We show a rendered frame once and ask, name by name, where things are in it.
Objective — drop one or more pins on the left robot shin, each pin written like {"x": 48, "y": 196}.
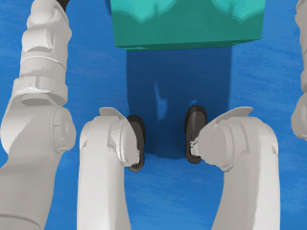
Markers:
{"x": 110, "y": 111}

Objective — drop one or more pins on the robot left hand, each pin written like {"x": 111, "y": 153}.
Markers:
{"x": 63, "y": 4}

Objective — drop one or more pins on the robot left foot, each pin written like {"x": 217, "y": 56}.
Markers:
{"x": 138, "y": 127}

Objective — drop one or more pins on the robot right upper arm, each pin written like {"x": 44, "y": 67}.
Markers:
{"x": 299, "y": 118}

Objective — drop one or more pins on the robot left forearm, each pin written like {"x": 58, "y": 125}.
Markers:
{"x": 43, "y": 62}

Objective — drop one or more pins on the robot left upper arm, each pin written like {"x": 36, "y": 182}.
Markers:
{"x": 34, "y": 137}

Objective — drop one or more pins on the carton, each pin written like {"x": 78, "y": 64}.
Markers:
{"x": 158, "y": 25}

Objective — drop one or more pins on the robot right forearm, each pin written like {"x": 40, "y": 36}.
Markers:
{"x": 301, "y": 22}

